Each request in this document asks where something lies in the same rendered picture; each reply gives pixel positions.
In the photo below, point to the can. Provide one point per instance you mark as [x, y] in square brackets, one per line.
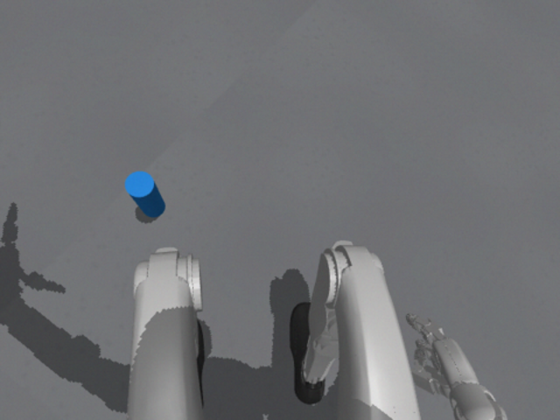
[143, 190]

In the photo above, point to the right robot foot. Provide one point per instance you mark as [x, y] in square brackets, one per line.
[299, 334]

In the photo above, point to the right robot arm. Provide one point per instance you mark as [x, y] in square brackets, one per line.
[471, 401]

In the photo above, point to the right robot hand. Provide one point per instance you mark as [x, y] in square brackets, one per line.
[451, 367]

